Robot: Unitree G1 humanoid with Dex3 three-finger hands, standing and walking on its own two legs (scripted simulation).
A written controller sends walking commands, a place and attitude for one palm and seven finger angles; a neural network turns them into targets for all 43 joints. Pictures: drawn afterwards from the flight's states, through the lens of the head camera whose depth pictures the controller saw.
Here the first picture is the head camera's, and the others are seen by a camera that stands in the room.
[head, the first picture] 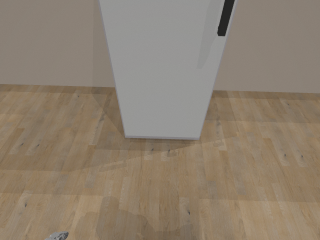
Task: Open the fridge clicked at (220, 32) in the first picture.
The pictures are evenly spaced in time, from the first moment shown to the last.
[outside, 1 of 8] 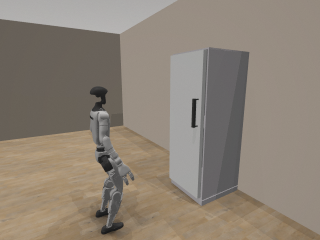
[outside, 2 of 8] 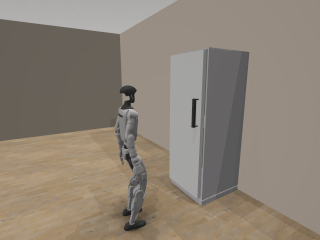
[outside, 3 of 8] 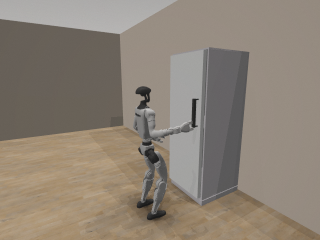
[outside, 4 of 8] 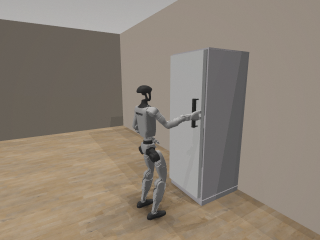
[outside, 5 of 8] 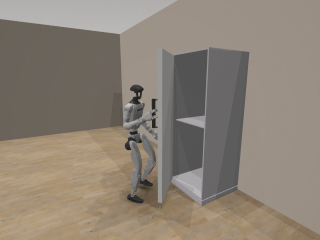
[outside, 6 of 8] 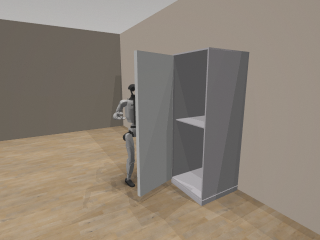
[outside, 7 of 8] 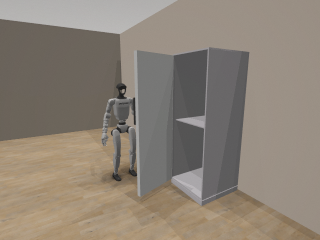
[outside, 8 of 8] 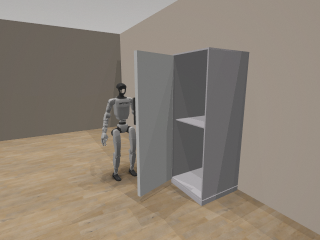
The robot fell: no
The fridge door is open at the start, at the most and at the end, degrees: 0 77 74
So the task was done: yes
